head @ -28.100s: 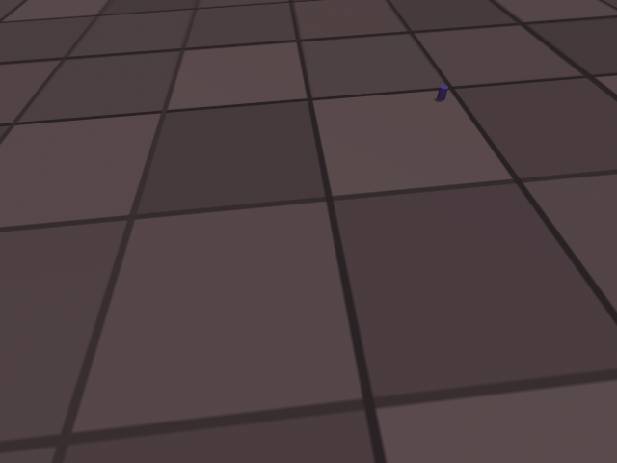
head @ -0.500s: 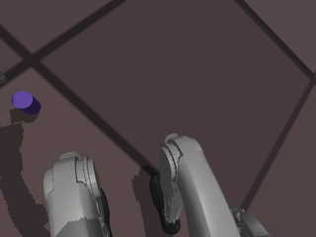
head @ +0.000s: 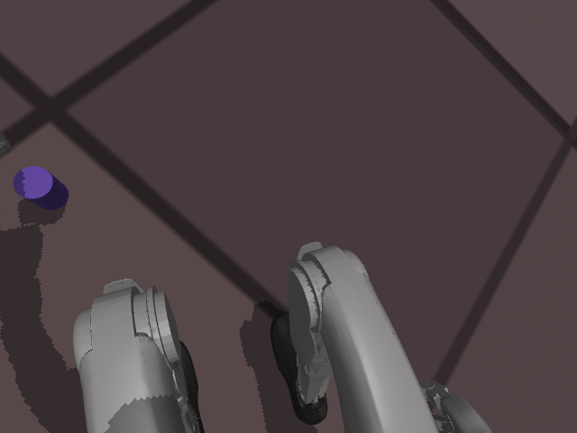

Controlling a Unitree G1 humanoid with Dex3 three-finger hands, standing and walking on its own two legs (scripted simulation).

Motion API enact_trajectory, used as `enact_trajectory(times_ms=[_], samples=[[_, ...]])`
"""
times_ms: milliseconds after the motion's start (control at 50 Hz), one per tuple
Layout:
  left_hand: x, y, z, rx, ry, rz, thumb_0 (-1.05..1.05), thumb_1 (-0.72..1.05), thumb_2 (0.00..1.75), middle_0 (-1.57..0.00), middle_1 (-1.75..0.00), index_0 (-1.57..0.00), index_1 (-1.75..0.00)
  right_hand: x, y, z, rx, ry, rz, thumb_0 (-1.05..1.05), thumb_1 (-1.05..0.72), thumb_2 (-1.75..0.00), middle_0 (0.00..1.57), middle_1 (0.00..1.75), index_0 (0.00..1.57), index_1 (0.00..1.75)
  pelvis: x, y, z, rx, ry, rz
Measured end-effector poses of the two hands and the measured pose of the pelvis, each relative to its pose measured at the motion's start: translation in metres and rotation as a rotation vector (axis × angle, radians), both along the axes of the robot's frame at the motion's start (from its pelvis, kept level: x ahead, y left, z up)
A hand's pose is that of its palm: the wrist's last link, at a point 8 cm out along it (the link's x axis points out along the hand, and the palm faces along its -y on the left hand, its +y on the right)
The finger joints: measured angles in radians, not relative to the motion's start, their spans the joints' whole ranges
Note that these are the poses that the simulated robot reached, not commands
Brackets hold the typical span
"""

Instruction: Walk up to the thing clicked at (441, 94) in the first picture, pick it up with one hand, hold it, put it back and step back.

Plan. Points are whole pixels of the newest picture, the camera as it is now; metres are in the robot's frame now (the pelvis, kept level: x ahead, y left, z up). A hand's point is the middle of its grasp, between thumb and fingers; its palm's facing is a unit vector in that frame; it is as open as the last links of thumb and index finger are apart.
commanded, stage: approach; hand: left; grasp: from above
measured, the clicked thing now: (43, 189) +0.49 +0.32 -0.29
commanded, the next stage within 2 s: close in in 0.30 s
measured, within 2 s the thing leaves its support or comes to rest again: neither
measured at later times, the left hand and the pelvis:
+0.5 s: hand (6, 175) +0.47 +0.32 -0.17, palm faces -0.48 -0.10 -0.87, open 13.3 cm; pelvis +0.00 +0.00 +0.00, yaw +0 degrees
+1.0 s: hand (35, 190) +0.47 +0.31 -0.23, palm faces -0.42 -0.10 -0.90, open 13.7 cm; pelvis +0.00 +0.00 -0.02, yaw -2 degrees
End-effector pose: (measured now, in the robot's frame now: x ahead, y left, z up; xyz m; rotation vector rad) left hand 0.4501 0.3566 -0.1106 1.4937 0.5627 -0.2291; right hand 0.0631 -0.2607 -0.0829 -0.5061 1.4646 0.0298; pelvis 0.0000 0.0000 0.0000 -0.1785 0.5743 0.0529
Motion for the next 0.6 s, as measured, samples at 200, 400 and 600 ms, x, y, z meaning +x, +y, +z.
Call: enact_trajectory(times_ms=[200,400,600], samples=[[0.027,-0.050,-0.012,-0.051,-0.081,-0.102,0.00,-0.35,0.85,-0.25,-0.89,-0.26,-0.89,-0.009,0.001,0.005,-0.024,-0.013,0.004,0.00,-0.91,-0.89,0.21,0.30,0.20,0.30,-0.001,-0.001,-0.005,-0.003,-0.004,-0.003],[0.048,-0.053,0.005,0.045,-0.117,0.023,0.00,-0.37,0.87,-0.25,-0.88,-0.25,-0.88,-0.026,0.002,0.001,0.015,-0.020,-0.060,0.00,-0.91,-0.89,0.21,0.30,0.20,0.30,0.001,-0.001,-0.003,0.008,0.020,-0.018],[0.012,-0.018,-0.021,0.001,0.106,0.097,0.00,-0.40,0.86,-0.19,-0.95,-0.21,-0.93,-0.027,0.004,-0.004,0.031,0.025,-0.025,0.00,-0.91,-0.89,0.21,0.30,0.20,0.30,-0.002,-0.003,-0.004,0.011,-0.009,-0.009]])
